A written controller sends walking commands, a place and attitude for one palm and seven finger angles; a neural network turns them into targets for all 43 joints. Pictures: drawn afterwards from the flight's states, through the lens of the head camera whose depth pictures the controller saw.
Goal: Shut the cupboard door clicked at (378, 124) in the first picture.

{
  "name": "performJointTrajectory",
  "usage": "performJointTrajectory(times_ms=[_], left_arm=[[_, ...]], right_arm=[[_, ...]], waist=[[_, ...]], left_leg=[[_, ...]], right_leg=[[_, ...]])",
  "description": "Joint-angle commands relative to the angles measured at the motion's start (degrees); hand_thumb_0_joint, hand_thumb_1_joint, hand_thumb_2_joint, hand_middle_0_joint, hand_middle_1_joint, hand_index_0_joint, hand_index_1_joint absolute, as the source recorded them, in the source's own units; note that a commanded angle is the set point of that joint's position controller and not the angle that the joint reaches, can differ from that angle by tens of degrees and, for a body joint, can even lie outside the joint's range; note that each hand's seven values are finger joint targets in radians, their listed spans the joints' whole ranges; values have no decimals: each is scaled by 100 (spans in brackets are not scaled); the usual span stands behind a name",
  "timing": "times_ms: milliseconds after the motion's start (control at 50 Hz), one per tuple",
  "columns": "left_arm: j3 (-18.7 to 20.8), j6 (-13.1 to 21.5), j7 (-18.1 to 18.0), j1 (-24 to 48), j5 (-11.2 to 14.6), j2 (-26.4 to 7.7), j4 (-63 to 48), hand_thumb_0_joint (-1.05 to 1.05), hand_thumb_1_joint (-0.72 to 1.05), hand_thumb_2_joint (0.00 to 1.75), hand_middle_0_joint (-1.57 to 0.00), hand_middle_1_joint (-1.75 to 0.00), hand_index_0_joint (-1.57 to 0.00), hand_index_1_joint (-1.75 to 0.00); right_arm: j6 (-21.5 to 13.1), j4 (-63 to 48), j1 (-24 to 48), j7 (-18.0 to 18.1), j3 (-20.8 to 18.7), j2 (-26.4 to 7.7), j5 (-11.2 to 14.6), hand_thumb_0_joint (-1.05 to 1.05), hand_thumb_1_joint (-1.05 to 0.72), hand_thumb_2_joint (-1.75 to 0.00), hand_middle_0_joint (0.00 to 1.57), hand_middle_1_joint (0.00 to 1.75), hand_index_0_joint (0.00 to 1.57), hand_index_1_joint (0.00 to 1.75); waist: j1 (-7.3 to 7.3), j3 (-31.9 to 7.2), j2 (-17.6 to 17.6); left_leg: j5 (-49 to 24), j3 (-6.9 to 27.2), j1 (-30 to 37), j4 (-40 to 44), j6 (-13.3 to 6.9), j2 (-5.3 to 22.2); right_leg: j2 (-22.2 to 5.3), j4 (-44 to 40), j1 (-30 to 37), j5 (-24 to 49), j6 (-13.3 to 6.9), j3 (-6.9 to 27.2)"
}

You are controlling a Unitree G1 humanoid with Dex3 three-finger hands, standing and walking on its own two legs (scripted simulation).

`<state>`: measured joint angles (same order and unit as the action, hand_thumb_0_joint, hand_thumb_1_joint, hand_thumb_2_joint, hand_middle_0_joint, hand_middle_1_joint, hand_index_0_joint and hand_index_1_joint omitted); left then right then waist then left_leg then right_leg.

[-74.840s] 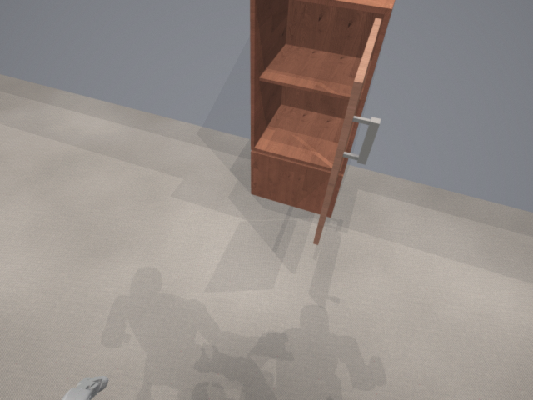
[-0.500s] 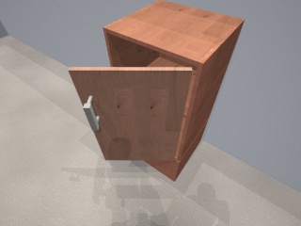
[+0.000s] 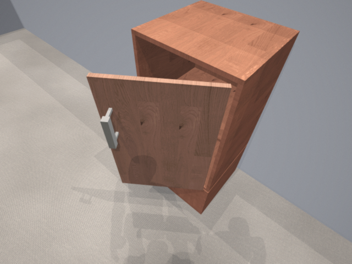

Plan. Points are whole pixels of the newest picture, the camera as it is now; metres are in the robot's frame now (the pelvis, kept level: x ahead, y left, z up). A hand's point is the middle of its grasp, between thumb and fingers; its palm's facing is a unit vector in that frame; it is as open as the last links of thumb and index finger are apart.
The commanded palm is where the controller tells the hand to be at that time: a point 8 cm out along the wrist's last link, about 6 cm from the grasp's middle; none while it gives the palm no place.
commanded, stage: look again from close up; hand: left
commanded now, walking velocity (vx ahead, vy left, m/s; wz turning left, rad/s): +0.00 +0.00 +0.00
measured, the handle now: (111, 128) +0.49 +0.24 -0.03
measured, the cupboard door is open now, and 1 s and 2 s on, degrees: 36 36 36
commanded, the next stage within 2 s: raise the hand and make a fist in 0.50 s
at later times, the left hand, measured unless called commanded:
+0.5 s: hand out of the picture -0.01 +0.24 -0.18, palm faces -0.01 -0.98 -0.22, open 7.3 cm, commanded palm none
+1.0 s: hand out of the picture +0.12 +0.22 -0.08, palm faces +0.01 -1.00 +0.01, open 6.3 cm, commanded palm +0.09 +0.28 -0.06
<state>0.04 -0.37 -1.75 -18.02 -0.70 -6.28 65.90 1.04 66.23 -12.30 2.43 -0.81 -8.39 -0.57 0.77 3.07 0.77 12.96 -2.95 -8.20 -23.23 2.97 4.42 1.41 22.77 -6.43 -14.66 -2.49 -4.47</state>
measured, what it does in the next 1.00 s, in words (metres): lowers itself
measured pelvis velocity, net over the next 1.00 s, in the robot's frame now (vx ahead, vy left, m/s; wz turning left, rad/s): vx -0.04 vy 0.02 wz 0.00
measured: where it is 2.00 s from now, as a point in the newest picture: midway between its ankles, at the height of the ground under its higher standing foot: outside the picture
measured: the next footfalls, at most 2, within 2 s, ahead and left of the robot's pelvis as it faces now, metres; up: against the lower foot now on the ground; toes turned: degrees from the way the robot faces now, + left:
none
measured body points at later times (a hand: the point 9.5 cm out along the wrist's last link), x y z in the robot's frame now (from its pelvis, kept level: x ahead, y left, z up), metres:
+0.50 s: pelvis -0.02 +0.06 +0.00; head -0.02 +0.06 +0.45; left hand -0.01 +0.30 -0.16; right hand -0.03 -0.16 -0.16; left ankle -0.01 +0.14 -0.74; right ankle -0.02 -0.08 -0.74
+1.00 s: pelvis -0.04 +0.02 -0.09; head +0.00 +0.06 +0.36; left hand +0.12 +0.28 -0.08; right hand +0.18 -0.23 -0.11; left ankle -0.01 +0.14 -0.74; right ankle -0.02 -0.09 -0.74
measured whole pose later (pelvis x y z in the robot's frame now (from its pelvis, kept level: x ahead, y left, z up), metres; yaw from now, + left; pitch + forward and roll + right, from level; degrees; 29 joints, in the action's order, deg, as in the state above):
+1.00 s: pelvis -0.04 +0.02 -0.09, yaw +0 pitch +12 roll +0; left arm 11.1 34.9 21.9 -27.8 16.2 -12.3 11.3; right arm -17.5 30.5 -8.8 -1.4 -4.8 -14.8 0.7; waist 0.1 -7.3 4.7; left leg 27.8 -1.7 -48.0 -63.7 -0.4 1.5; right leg -1.8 63.9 -46.6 -29.4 -1.0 -3.5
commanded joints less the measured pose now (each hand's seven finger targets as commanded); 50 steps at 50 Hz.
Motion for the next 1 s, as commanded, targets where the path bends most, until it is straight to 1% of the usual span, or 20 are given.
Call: performJointTrajectory(times_ms=[0, 20, 40, 60, 140, 220, 380, 560, 580, 600, 620, 640, 660, 680, 720, 800, 820, 880, 920, 980], left_arm=[[140, 359, -281, -876, -90, -897, 4, 0, 90, 90, -20, -30, -20, -30], [189, 422, -258, -711, -87, -1111, -264, 0, 90, 90, -20, -30, -20, -30], [218, 447, -227, -546, -85, -1124, -379, 0, 90, 90, -20, -30, -20, -30], [167, 429, -202, -487, -90, -1064, -386, 0, 90, 90, -20, -30, -20, -30], [77, 277, -154, -233, -37, -624, -540, 0, 90, 90, -20, -30, -20, -30], [51, 124, -78, -272, -36, -674, -571, 0, 90, 90, -20, -30, -20, -30], [22, 65, -14, -254, -43, -775, -675, 0, 90, 90, -20, -30, -20, -30], [18, 114, -17, -194, -21, -844, -608, 0, 90, 90, -20, -30, -20, -30], [-29, 197, -247, -479, -72, -962, -449, 0, 90, 90, -20, -30, -20, -30], [2700, 1743, -269, 4702, 547, -4734, -9916, 0, 90, 90, -20, -30, -20, -30], [342, 1220, -134, 570, 634, -1682, -8056, 0, 90, 90, -22, -32, -22, -32], [684, 893, -408, 502, 950, -1802, -7855, 0, 90, 90, -24, -34, -24, -34], [-295, 248, -353, -1060, 938, 77, -6065, 0, 90, 90, -25, -36, -25, -36], [9, 469, -413, 250, 1011, -481, -6958, 0, 90, 90, -27, -38, -27, -38], [419, 1006, -165, -265, 930, -636, -6157, 0, 90, 90, -31, -42, -31, -42], [1110, 2574, 1022, -2515, 1424, -465, -5035, 0, 90, 90, -38, -50, -38, -50], [1200, 3009, 1418, -2643, 1571, -500, -5149, 0, 90, 90, -40, -52, -40, -52], [1644, 4035, 2416, -2096, 1774, -1125, -5517, 0, 90, 90, -46, -58, -46, -58], [1736, 4107, 2571, -1798, 1879, -1307, -6205, 0, 90, 90, -49, -62, -49, -62], [1663, 4035, 2451, -881, 2124, -1413, -7688, 0, 90, 90, -55, -68, -55, -68]], right_arm=[[-242, -532, 218, -65, -50, -546, 43, 0, -90, -90, 20, 30, 20, 30], [-202, -795, -214, -95, -25, -251, 36, 0, -90, -90, 20, 30, 20, 30], [-202, -796, -195, -107, -27, -204, -6, 0, -90, -90, 20, 30, 20, 30], [-210, -796, -292, -105, -25, -209, 36, 0, -90, -90, 20, 30, 20, 30], [-316, -755, -761, -92, -21, -486, -10, 0, -90, -90, 20, 30, 20, 30], [-250, -903, -510, -80, 22, -575, -24, 0, -90, -90, 20, 30, 20, 30], [-258, -939, -592, -117, 8, -806, -52, 0, -90, -90, 20, 30, 20, 30], [-326, -736, -773, -108, 45, -735, -12, 0, -90, -90, 20, 30, 20, 30], [-328, -1060, -261, -141, 36, -905, 45, 0, -90, -90, 20, 30, 20, 30], [-1375, -2671, -758, 384, -286, -2145, -6, 0, -90, -90, 20, 30, 20, 30], [-1807, -2729, -185, 396, 114, -1153, 300, 0, -90, -90, 20, 30, 20, 30], [-2035, -2344, -122, 413, 140, -1421, 308, 0, -90, -90, 20, 30, 20, 30], [-2111, -2052, 18, 275, 67, -990, 325, 0, -90, -90, 20, 30, 20, 30], [-2150, -2377, -122, 160, -103, -1308, 328, 0, -90, -90, 20, 30, 20, 30], [-2258, -2747, 66, 53, -195, -1335, 238, 0, -90, -90, 20, 30, 20, 30], [-2159, -3418, 316, -217, -471, -1182, 130, 0, -90, -90, 20, 30, 20, 30], [-2115, -3599, 377, -269, -528, -1209, 107, 0, -90, -90, 20, 30, 20, 30], [-2081, -4027, 558, -411, -599, -1258, 126, 0, -90, -90, 20, 30, 20, 30], [-2064, -4338, 680, -400, -572, -1262, 131, 0, -90, -90, 20, 30, 20, 30], [-2052, -4556, 530, -304, -526, -1256, 126, 0, -90, -90, 20, 30, 20, 30]], waist=[[214, 113, 263], [-144, -480, 243], [-85, -694, -162], [-137, -758, 27], [-196, -329, -163], [-58, 498, -486], [26, 368, -274], [-8, -76, -203], [143, 101, 340], [-1102, -2112, -39], [-135, -2928, -1827], [-85, -2607, -1553], [-208, -1369, -1051], [-410, -455, -874], [-429, 360, -141], [286, -380, 1620], [382, -702, 1612], [410, -1259, 224], [473, -1783, -674], [223, -2402, -1187]], left_leg=[[-392, -106, -643, -1371, -97, 95], [806, 260, -926, -1471, -266, -93], [720, 181, -860, -1373, -303, -121], [717, 120, -762, -1169, -298, -86], [-1120, 516, -296, -297, -448, 256], [232, 806, -1052, 279, -559, 181], [1284, 1087, -1242, 898, -645, 207], [-101, 840, -686, 576, -629, 161], [-1028, 558, -859, -532, -453, 235], [-1518, 704, 919, -429, -519, -77], [-2196, 351, 1365, -244, -287, -180], [-2145, 515, 1028, -129, 4, -110], [-1395, 727, 88, 51, -30, -73], [-163, 887, -626, -41, -83, -171], [1103, 872, -1717, -462, -202, -409], [555, 468, -2852, -1826, -114, -571], [416, 367, -3065, -2151, -101, -618], [196, 268, -3546, -2967, -102, -677], [355, 217, -3609, -3259, -199, -654], [669, 371, -3585, -3658, -305, -568]], right_leg=[[-1313, -404, -223, 4802, 575, 1262], [-1571, -32, 382, 5213, 212, 1261], [-1680, 117, 600, 5740, -87, 1214], [-1502, 150, 464, 4778, -293, 971], [-736, 304, -491, 1202, -29, 498], [-544, 86, -721, -365, 38, 511], [-548, 216, -544, -362, 89, 401], [-694, 112, -371, 216, 131, 445], [-878, -30, -568, 1194, 166, 688], [-237, 746, -591, 1499, 161, 147], [30, 888, -1016, 585, 66, -89], [75, 1068, -867, 142, 36, -177], [-136, 1173, -1466, -190, 150, -204], [-208, 1047, -1592, -141, 155, -148], [-224, 929, -2241, -554, 129, -219], [-87, 1962, -2888, -1026, 53, -305], [-111, 2256, -2898, -847, 33, -216], [-195, 3166, -3251, -293, -55, 118], [-163, 3546, -3619, -489, -57, 233], [-123, 3663, -3972, -910, -12, 497]])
